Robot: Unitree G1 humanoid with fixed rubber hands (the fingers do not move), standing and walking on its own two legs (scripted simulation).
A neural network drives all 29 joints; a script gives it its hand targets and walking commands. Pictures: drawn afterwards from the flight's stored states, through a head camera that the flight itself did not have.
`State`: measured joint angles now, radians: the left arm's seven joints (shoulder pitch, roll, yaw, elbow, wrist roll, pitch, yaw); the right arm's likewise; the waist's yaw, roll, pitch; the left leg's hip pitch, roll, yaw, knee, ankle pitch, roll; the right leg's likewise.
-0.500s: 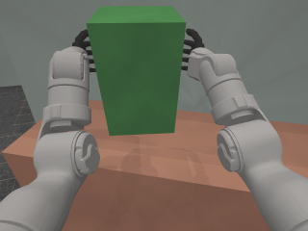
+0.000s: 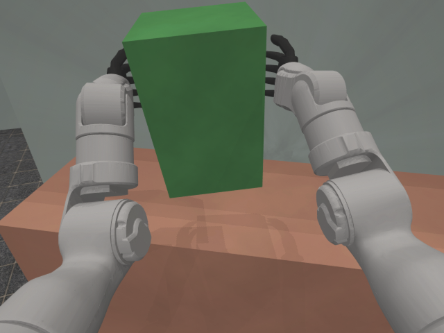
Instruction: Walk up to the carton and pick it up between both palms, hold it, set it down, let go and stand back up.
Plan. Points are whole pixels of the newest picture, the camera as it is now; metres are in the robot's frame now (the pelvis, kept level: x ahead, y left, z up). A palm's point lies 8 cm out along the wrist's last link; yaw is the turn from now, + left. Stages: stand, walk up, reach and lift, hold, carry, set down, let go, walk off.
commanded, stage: hold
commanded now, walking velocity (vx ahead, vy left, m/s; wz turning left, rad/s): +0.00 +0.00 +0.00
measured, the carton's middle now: (205, 105) +0.38 +0.00 +0.31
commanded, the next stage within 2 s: none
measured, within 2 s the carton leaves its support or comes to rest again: neither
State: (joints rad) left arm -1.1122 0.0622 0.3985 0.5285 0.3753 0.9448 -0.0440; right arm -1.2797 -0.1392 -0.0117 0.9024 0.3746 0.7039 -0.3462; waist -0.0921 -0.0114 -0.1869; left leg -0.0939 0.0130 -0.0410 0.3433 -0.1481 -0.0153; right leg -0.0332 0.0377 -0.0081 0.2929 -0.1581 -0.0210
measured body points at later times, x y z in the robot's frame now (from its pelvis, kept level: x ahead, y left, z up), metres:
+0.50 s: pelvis +0.01 -0.01 +0.00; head -0.10 +0.02 +0.44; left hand +0.38 +0.15 +0.33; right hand +0.37 -0.12 +0.35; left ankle +0.03 +0.13 -0.75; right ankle +0.01 -0.10 -0.75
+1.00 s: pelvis +0.00 -0.01 +0.00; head -0.10 +0.01 +0.44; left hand +0.38 +0.16 +0.35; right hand +0.39 -0.11 +0.35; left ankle +0.03 +0.13 -0.75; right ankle +0.01 -0.10 -0.75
